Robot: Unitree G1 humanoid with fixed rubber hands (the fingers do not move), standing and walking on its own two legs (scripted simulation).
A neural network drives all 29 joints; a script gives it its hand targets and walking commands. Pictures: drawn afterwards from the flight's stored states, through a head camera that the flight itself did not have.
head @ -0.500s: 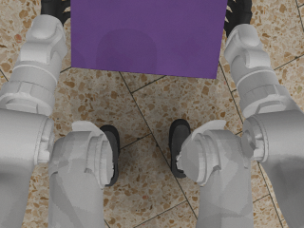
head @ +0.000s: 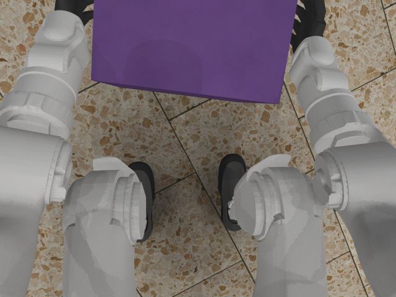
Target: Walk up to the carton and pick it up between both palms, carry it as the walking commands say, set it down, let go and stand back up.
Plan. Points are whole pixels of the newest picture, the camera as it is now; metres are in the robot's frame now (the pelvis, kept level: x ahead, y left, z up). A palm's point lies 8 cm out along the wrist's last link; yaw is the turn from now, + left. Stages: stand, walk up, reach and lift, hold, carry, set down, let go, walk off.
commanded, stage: reach and lift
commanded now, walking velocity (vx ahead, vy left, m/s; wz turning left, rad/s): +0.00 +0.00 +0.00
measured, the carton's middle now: (189, 51) +0.50 +0.00 -0.24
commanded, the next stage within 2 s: none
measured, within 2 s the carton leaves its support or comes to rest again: leaves its support in 0.44 s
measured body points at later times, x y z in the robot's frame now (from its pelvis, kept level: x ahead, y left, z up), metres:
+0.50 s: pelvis -0.02 +0.00 +0.00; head +0.35 +0.03 +0.25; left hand +0.54 +0.19 -0.17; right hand +0.52 -0.18 -0.16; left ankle +0.11 +0.12 -0.32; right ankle +0.13 -0.13 -0.32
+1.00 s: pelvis -0.03 -0.01 +0.04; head +0.34 +0.02 +0.28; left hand +0.55 +0.18 -0.11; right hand +0.52 -0.19 -0.11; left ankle +0.11 +0.12 -0.32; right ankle +0.13 -0.13 -0.32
